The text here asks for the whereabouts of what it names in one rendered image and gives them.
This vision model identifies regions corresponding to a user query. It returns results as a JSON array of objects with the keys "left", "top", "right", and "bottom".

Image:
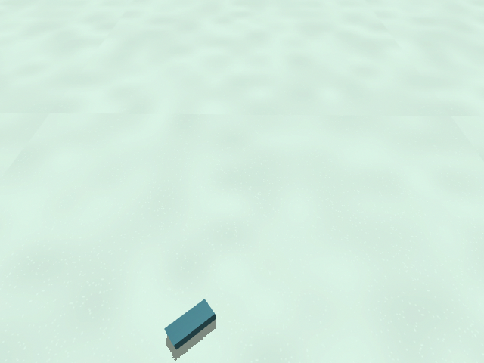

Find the carton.
[{"left": 164, "top": 299, "right": 216, "bottom": 350}]

